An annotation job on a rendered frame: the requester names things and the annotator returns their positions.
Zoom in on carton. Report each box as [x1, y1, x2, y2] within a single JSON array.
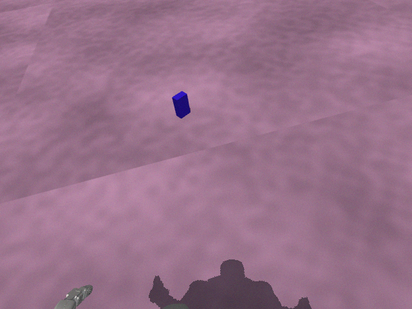
[[172, 91, 191, 119]]

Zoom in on left robot hand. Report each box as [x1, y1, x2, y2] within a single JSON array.
[[54, 285, 93, 309]]

